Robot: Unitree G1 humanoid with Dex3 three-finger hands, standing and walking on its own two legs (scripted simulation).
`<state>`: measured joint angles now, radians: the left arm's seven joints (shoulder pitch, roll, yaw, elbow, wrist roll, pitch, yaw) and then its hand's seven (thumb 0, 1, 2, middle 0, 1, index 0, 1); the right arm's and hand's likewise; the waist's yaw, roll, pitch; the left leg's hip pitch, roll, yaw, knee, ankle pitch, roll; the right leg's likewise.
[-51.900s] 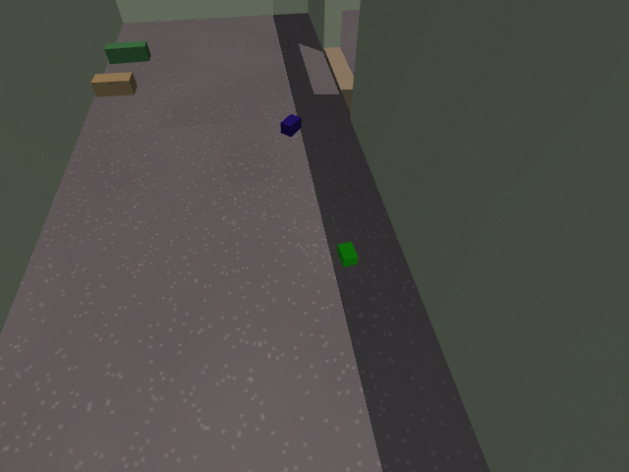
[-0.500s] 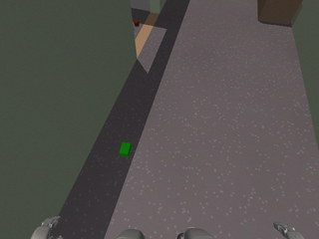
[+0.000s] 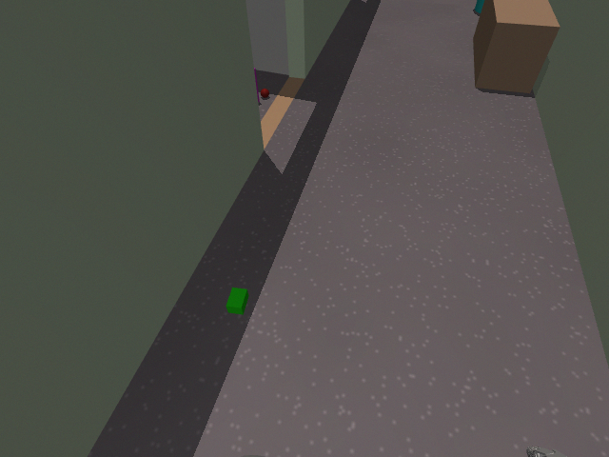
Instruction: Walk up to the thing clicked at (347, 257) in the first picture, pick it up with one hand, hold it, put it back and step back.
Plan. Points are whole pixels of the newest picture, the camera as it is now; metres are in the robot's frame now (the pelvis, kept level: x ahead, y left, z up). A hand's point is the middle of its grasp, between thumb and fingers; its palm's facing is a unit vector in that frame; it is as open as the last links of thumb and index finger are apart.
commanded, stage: walk up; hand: left
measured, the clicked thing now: (237, 300) +0.78 +0.30 -0.74
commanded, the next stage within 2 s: stand in 1.00 s
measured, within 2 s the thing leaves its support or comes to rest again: neither
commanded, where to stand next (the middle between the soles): +0.40 +0.04 m, yaw +3 degrees
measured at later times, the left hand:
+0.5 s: hand out of the picture +0.10 +0.28 -0.14, palm faces +0.06 -0.92 -0.38, open 7.4 cm
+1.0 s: hand out of the picture +0.13 +0.28 -0.14, palm faces +0.10 -0.94 -0.33, open 7.4 cm
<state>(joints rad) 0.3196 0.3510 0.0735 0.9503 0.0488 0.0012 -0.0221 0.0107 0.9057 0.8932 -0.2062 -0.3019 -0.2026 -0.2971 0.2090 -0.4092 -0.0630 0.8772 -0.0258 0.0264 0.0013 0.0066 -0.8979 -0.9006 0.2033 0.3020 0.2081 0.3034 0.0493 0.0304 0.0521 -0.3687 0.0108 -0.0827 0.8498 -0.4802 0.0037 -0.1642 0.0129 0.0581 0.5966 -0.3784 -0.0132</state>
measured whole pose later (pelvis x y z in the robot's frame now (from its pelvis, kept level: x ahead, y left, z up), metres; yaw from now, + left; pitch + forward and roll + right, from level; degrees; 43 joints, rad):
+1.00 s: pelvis +0.03 +0.02 +0.01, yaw +4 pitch -3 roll +0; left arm 0.06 0.36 0.05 1.06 0.01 -0.01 -0.01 0.01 0.91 0.89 -0.21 -0.30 -0.20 -0.30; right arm 0.11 -0.34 -0.01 1.08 -0.02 -0.01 0.00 0.01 -0.90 -0.90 0.20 0.30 0.21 0.30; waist 0.01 -0.01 0.07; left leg -0.14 0.00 -0.05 0.44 -0.26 -0.01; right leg -0.17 -0.03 -0.04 0.43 -0.21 0.01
